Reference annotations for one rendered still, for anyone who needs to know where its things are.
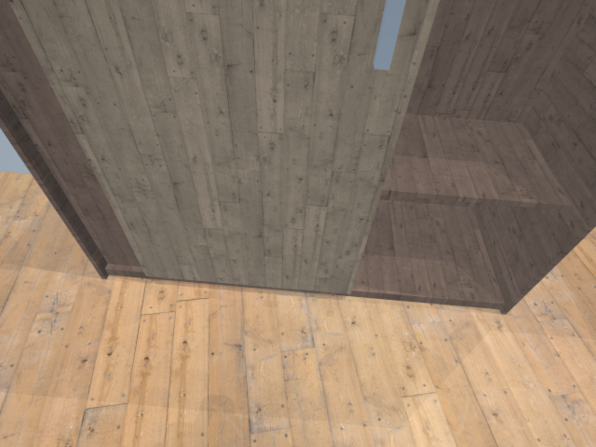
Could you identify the handle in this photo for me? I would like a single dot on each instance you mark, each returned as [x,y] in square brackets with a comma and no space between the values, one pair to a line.
[388,34]

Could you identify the wardrobe door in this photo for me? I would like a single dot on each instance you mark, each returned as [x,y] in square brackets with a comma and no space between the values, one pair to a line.
[25,85]
[237,141]

